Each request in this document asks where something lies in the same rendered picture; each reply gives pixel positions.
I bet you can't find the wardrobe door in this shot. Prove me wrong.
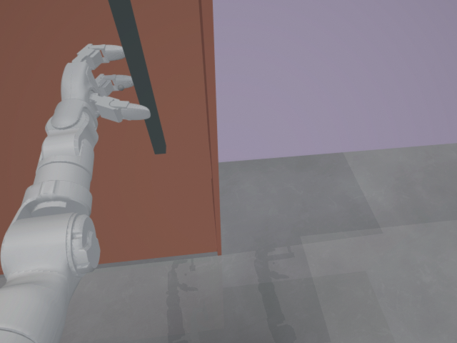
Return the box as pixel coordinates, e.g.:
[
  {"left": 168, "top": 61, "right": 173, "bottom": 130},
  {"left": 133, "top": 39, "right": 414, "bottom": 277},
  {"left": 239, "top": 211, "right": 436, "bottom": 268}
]
[{"left": 0, "top": 0, "right": 216, "bottom": 267}]

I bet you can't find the handle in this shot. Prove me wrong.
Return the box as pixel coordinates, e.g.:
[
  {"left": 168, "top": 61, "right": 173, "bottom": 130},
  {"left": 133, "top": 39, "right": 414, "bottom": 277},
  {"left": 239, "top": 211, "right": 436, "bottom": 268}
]
[{"left": 108, "top": 0, "right": 166, "bottom": 154}]

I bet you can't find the left robot hand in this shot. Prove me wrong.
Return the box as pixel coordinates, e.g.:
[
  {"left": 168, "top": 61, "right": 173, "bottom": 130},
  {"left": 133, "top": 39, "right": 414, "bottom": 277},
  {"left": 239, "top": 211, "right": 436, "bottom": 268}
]
[{"left": 61, "top": 44, "right": 151, "bottom": 123}]

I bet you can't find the robot left upper arm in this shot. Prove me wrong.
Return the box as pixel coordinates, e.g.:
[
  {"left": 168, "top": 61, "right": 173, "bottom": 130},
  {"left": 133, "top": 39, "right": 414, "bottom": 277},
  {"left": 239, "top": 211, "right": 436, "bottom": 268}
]
[{"left": 0, "top": 212, "right": 100, "bottom": 343}]

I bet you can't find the left robot forearm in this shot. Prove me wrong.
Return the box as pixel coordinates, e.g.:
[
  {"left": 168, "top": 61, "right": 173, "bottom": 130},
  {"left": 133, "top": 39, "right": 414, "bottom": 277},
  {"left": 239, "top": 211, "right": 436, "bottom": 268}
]
[{"left": 1, "top": 99, "right": 99, "bottom": 280}]

